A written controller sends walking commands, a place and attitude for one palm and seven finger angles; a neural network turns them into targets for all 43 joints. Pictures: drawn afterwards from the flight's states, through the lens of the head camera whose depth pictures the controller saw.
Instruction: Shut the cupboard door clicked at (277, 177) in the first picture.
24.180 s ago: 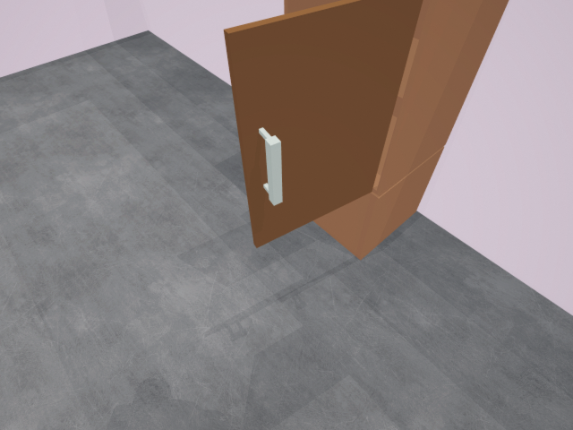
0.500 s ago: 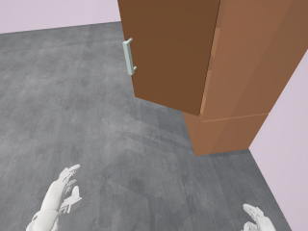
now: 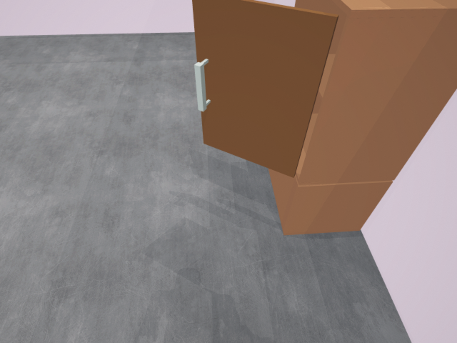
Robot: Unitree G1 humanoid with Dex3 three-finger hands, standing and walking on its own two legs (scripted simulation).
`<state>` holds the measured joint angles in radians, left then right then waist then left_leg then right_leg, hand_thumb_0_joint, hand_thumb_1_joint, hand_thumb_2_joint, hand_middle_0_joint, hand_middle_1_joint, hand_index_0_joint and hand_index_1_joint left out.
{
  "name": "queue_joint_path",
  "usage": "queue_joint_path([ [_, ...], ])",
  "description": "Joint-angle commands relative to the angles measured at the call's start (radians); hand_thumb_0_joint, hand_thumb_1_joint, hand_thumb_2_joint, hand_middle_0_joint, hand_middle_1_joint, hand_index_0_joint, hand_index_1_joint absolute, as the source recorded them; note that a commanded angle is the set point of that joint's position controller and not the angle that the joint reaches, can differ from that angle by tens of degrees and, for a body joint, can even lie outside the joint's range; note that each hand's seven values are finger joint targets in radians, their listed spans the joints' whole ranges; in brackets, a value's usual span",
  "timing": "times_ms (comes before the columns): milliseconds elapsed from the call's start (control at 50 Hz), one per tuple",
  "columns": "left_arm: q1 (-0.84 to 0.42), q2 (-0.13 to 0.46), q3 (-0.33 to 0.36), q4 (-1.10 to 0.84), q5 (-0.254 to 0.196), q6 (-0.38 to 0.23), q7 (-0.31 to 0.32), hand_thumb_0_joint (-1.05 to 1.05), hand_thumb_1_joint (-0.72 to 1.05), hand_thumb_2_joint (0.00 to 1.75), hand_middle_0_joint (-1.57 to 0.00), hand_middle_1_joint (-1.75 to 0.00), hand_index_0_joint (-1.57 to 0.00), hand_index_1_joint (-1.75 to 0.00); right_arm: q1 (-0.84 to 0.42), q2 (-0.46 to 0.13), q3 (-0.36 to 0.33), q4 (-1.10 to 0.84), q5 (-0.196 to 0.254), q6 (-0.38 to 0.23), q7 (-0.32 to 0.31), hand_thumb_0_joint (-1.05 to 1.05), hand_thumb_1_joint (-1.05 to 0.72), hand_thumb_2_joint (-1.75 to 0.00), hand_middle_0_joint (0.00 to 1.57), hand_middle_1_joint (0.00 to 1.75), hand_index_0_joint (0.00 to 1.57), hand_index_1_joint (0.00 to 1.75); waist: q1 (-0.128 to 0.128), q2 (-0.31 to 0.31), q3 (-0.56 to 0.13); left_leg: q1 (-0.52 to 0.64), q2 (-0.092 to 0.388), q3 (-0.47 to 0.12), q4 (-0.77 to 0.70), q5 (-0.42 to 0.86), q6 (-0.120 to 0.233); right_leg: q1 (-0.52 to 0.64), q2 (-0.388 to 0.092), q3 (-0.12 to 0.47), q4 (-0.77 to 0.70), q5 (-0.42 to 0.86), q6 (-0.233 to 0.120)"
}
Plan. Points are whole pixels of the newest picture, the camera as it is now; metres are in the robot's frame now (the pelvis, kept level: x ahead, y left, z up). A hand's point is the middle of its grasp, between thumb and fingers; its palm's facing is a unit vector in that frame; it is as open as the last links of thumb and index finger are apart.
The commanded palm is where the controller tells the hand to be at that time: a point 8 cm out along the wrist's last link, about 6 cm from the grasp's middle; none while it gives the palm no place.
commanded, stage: let the arm hang, fingers relaxed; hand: left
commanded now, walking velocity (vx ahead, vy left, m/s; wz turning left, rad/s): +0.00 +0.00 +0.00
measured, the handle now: (204, 85) +0.93 +0.15 -0.04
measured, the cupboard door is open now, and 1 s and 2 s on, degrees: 57 57 57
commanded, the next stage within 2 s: look to check the result in 0.44 s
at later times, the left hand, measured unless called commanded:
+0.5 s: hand out of the picture +0.02 +0.19 -0.18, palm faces +0.00 -0.98 -0.18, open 7.4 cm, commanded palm none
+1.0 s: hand out of the picture +0.05 +0.23 -0.17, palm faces -0.01 -0.96 -0.27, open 7.4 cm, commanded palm none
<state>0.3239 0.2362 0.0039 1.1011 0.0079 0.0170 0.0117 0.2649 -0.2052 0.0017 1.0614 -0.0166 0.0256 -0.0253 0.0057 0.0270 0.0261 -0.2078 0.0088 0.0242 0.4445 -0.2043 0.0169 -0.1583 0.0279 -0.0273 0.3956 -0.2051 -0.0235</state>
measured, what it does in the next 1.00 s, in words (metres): stands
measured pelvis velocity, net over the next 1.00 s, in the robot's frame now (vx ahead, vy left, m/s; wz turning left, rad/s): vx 0.02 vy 0.01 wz -0.01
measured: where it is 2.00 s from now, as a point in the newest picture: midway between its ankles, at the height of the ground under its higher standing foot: outside the picture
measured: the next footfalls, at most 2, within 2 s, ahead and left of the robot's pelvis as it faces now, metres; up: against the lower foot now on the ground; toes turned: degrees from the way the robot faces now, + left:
none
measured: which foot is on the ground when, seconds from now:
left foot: down 0.00-1.00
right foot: down 0.00-1.00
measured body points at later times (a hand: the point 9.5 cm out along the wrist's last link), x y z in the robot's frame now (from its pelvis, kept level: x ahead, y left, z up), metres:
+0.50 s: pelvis +0.01 +0.01 +0.00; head +0.01 +0.02 +0.45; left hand +0.02 +0.24 -0.16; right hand +0.00 -0.22 -0.15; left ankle +0.02 +0.11 -0.74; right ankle +0.01 -0.11 -0.74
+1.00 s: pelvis +0.02 +0.01 +0.00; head +0.03 +0.01 +0.45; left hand +0.05 +0.28 -0.15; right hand +0.06 -0.25 -0.15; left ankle +0.02 +0.11 -0.74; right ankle +0.01 -0.11 -0.74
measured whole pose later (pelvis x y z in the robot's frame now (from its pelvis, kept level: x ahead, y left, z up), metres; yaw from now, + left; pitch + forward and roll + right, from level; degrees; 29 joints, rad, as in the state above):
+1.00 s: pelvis +0.02 +0.01 +0.00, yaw -1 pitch -1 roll +0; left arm 0.22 0.25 0.01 1.13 0.01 -0.01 0.01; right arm 0.19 -0.25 -0.01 1.11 -0.01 0.00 -0.03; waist 0.00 0.01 0.03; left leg -0.15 -0.02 0.05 0.36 -0.19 0.04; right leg -0.12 0.00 0.00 0.35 -0.21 0.00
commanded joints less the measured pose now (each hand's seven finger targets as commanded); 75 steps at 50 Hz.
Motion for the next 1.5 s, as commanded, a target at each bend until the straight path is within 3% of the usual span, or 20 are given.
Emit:
queue_joint_path([
  [0, -0.007, 0.104, 0.022, -0.032, 0.005, -0.024, 0.012, 0.00, 0.90, 0.90, -0.20, -0.30, -0.20, -0.30, 0.036, -0.139, -0.031, -0.018, 0.003, -0.026, -0.009, 0.00, -0.90, -0.90, 0.20, 0.30, 0.20, 0.30, -0.007, -0.068, 0.057, -0.005, 0.091, -0.096, -0.116, -0.051, 0.024, -0.083, -0.112, 0.129, -0.119, -0.093, -0.032],
  [240, -0.006, 0.077, 0.023, -0.014, 0.006, -0.022, 0.017, 0.00, 0.90, 0.90, -0.20, -0.30, -0.20, -0.30, 0.045, -0.096, -0.023, 0.022, 0.002, -0.036, -0.010, 0.00, -0.90, -0.90, 0.20, 0.30, 0.20, 0.30, -0.001, -0.010, 0.055, -0.026, 0.098, -0.106, -0.155, -0.020, 0.023, -0.043, -0.111, 0.106, -0.076, -0.012, -0.020],
  [380, -0.013, 0.074, 0.027, -0.012, 0.006, -0.024, 0.017, 0.00, 0.90, 0.90, -0.20, -0.30, -0.20, -0.30, 0.048, -0.103, -0.027, 0.025, 0.002, -0.038, -0.012, 0.00, -0.90, -0.90, 0.20, 0.30, 0.20, 0.30, -0.003, 0.002, 0.053, -0.025, 0.096, -0.108, -0.164, -0.037, 0.022, -0.037, -0.109, 0.107, -0.076, -0.007, -0.020],
  [520, -0.024, 0.091, 0.031, -0.011, 0.006, -0.034, 0.018, 0.00, 0.90, 0.90, -0.20, -0.30, -0.20, -0.30, 0.040, -0.122, -0.034, 0.021, 0.006, -0.045, -0.014, 0.00, -0.90, -0.90, 0.20, 0.30, 0.20, 0.30, -0.010, -0.012, 0.004, 0.031, 0.099, -0.097, -0.131, 0.087, 0.024, -0.016, -0.119, 0.107, -0.077, 0.068, -0.022],
  [680, -0.045, 0.110, 0.030, -0.006, 0.007, -0.031, 0.016, 0.00, 0.90, 0.90, -0.20, -0.30, -0.20, -0.30, 0.009, -0.151, -0.035, 0.020, 0.005, -0.042, -0.013, 0.00, -0.90, -0.90, 0.20, 0.30, 0.20, 0.30, -0.010, -0.020, 0.047, 0.028, 0.105, -0.107, -0.156, 0.048, 0.024, -0.031, -0.115, 0.109, -0.089, 0.041, -0.019],
  [800, -0.058, 0.140, 0.033, -0.012, 0.007, -0.036, 0.014, 0.00, 0.90, 0.90, -0.20, -0.30, -0.20, -0.30, -0.018, -0.181, -0.039, 0.011, 0.008, -0.046, -0.011, 0.00, -0.90, -0.90, 0.20, 0.30, 0.20, 0.30, -0.009, -0.030, 0.000, 0.074, 0.107, -0.102, -0.144, 0.116, 0.027, -0.013, -0.123, 0.110, -0.091, 0.088, -0.020],
  [1140, -0.133, 0.201, 0.038, -0.022, 0.005, -0.042, 0.009, 0.00, 0.90, 0.90, -0.20, -0.30, -0.20, -0.30, -0.096, -0.234, -0.039, 0.010, 0.005, -0.048, -0.005, 0.00, -0.90, -0.90, 0.20, 0.30, 0.20, 0.30, -0.008, -0.024, -0.017, 0.099, 0.109, -0.105, -0.160, 0.161, 0.017, 0.028, -0.136, 0.115, -0.110, 0.138, -0.020],
  [1160, -0.136, 0.200, 0.040, -0.026, 0.005, -0.041, 0.010, 0.00, 0.90, 0.90, -0.20, -0.30, -0.20, -0.30, -0.095, -0.233, -0.040, 0.005, 0.005, -0.047, -0.004, 0.00, -0.90, -0.90, 0.20, 0.30, 0.20, 0.30, -0.009, -0.026, -0.021, 0.093, 0.107, -0.109, -0.151, 0.185, 0.016, 0.036, -0.140, 0.103, -0.098, 0.157, -0.018],
  [1200, -0.114, 0.151, 0.037, -0.026, 0.004, -0.028, 0.016, 0.00, 0.90, 0.90, -0.20, -0.30, -0.20, -0.30, -0.074, -0.170, -0.027, 0.005, 0.006, -0.035, -0.001, 0.00, -0.90, -0.90, 0.20, 0.30, 0.20, 0.30, -0.007, -0.023, -0.013, 0.058, 0.101, -0.112, -0.123, 0.222, 0.008, 0.040, -0.147, 0.076, -0.059, 0.174, -0.005],
  [1220, -0.096, 0.130, 0.031, -0.025, 0.002, -0.019, 0.020, 0.00, 0.90, 0.90, -0.20, -0.30, -0.20, -0.30, -0.061, -0.141, -0.021, 0.007, 0.005, -0.028, 0.001, 0.00, -0.90, -0.90, 0.20, 0.30, 0.20, 0.30, -0.004, -0.022, -0.014, 0.040, 0.098, -0.112, -0.107, 0.225, 0.004, 0.042, -0.153, 0.066, -0.038, 0.174, 0.001],
  [1280, -0.082, 0.149, 0.046, -0.048, 0.004, -0.007, 0.022, 0.00, 0.90, 0.90, -0.20, -0.30, -0.20, -0.30, -0.066, -0.151, -0.031, -0.016, 0.003, -0.012, 0.003, 0.00, -0.90, -0.90, 0.20, 0.30, 0.20, 0.30, 0.005, -0.028, 0.003, -0.035, 0.084, -0.128, -0.053, 0.208, 0.005, 0.040, -0.172, 0.058, 0.002, 0.174, -0.010],
  [1340, -0.070, 0.183, 0.069, -0.080, 0.007, -0.004, 0.027, 0.00, 0.90, 0.90, -0.20, -0.30, -0.20, -0.30, -0.059, -0.138, -0.045, -0.047, 0.005, -0.002, 0.006, 0.00, -0.90, -0.90, 0.20, 0.30, 0.20, 0.30, 0.011, -0.117, -0.031, -0.105, 0.026, -0.076, 0.097, 0.165, -0.016, 0.085, -0.272, 0.099, 0.003, 0.253, -0.072],
  [1360, -0.066, 0.190, 0.076, -0.094, 0.008, -0.003, 0.029, 0.00, 0.90, 0.90, -0.20, -0.30, -0.20, -0.30, -0.056, -0.130, -0.051, -0.060, 0.004, 0.003, 0.007, 0.00, -0.90, -0.90, 0.20, 0.30, 0.20, 0.30, 0.013, -0.161, -0.036, -0.127, 0.010, -0.047, 0.193, 0.053, -0.024, 0.083, -0.322, 0.119, -0.015, 0.276, -0.110],
  [1380, -0.065, 0.188, 0.079, -0.107, 0.010, -0.004, 0.031, 0.00, 0.90, 0.90, -0.20, -0.30, -0.20, -0.30, -0.067, -0.121, -0.056, -0.074, 0.001, 0.010, 0.008, 0.00, -0.90, -0.90, 0.20, 0.30, 0.20, 0.30, 0.019, -0.203, -0.026, -0.170, -0.006, -0.029, 0.308, -0.162, -0.031, 0.082, -0.368, 0.138, -0.029, 0.349, -0.155],
  [1400, -0.074, 0.187, 0.082, -0.118, 0.016, -0.004, 0.035, 0.00, 0.90, 0.90, -0.20, -0.30, -0.20, -0.30, -0.065, -0.122, -0.062, -0.088, 0.002, 0.014, 0.007, 0.00, -0.90, -0.90, 0.20, 0.30, 0.20, 0.30, 0.017, -0.226, -0.021, -0.204, 0.001, -0.026, 0.415, -0.279, -0.031, 0.081, -0.407, 0.138, -0.029, 0.416, -0.187],
  [1420, -0.093, 0.183, 0.085, -0.135, 0.021, -0.003, 0.038, 0.00, 0.90, 0.90, -0.20, -0.30, -0.20, -0.30, -0.069, -0.115, -0.066, -0.096, 0.003, 0.017, 0.009, 0.00, -0.90, -0.90, 0.20, 0.30, 0.20, 0.30, 0.012, -0.211, 0.001, -0.219, 0.020, -0.030, 0.471, -0.331, -0.032, 0.057, -0.427, 0.122, -0.025, 0.443, -0.199],
  [1440, -0.111, 0.180, 0.088, -0.150, 0.024, -0.004, 0.037, 0.00, 0.90, 0.90, -0.20, -0.30, -0.20, -0.30, -0.070, -0.102, -0.067, -0.103, 0.006, 0.019, 0.015, 0.00, -0.90, -0.90, 0.20, 0.30, 0.20, 0.30, 0.001, -0.195, 0.022, -0.214, 0.038, -0.026, 0.469, -0.345, -0.035, 0.031, -0.422, 0.083, -0.012, 0.460, -0.189],
  [1480, -0.144, 0.190, 0.096, -0.173, 0.023, -0.005, 0.035, 0.00, 0.90, 0.90, -0.20, -0.30, -0.20, -0.30, -0.030, -0.087, -0.067, -0.112, 0.008, 0.018, 0.025, 0.00, -0.90, -0.90, 0.20, 0.30, 0.20, 0.30, -0.030, -0.166, 0.014, -0.160, 0.064, -0.012, 0.309, -0.261, -0.039, 0.014, -0.401, 0.004, 0.073, 0.454, -0.135],
])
